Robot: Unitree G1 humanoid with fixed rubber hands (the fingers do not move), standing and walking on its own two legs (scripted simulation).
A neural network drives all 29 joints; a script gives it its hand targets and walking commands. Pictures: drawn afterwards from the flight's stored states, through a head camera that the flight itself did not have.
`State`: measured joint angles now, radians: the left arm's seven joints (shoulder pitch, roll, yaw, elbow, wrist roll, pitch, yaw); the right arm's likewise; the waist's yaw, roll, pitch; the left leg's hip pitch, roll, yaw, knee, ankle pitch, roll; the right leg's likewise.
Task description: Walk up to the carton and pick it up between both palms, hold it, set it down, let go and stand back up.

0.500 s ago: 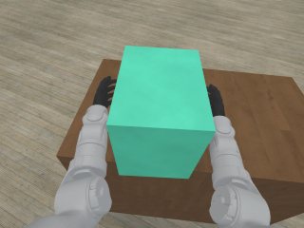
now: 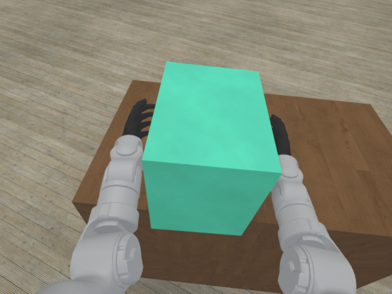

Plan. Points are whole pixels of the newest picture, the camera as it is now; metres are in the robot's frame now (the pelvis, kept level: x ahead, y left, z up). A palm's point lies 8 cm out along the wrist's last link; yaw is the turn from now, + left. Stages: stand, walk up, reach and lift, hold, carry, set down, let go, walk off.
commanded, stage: reach and lift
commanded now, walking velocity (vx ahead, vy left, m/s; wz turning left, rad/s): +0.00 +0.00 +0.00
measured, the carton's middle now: (204, 150) +0.42 +0.00 +0.06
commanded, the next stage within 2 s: none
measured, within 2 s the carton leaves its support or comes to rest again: neither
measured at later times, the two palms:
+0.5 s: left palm (127, 122) +0.39 +0.16 +0.16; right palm (285, 140) +0.37 -0.15 +0.15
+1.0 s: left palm (125, 108) +0.37 +0.16 +0.21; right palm (299, 127) +0.36 -0.16 +0.19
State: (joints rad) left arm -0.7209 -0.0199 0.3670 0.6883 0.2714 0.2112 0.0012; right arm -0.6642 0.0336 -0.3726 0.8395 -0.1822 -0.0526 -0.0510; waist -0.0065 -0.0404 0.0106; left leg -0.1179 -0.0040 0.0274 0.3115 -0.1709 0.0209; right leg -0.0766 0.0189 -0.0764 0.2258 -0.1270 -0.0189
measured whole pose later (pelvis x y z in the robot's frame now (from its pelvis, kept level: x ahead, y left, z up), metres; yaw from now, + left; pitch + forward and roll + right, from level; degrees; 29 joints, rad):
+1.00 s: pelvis -0.02 +0.00 +0.00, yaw +1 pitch -7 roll -1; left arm -0.81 0.02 0.35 0.44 0.29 0.60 -0.01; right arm -0.83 -0.06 -0.16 0.80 0.10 0.23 -0.13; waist -0.07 -0.06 0.01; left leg -0.04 -0.01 0.02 0.32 -0.15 0.02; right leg -0.01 0.01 -0.09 0.26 -0.13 -0.02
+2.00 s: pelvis -0.01 +0.00 +0.00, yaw +0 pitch -7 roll -1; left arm -0.82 0.05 0.35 0.28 0.28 0.81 -0.03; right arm -0.94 -0.14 -0.01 0.71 0.30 0.44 -0.19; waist -0.11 -0.04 -0.06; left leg -0.02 0.00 0.02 0.34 -0.19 0.02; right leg 0.03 0.03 -0.06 0.24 -0.15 -0.03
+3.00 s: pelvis -0.01 -0.01 +0.00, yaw -1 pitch -4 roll -1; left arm -0.99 0.11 0.37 0.43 0.24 0.91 -0.03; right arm -1.14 -0.21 0.02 0.81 0.37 0.62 -0.23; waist -0.07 -0.01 -0.17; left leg -0.08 0.01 0.01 0.33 -0.18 0.01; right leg -0.04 0.05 -0.03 0.25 -0.13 -0.04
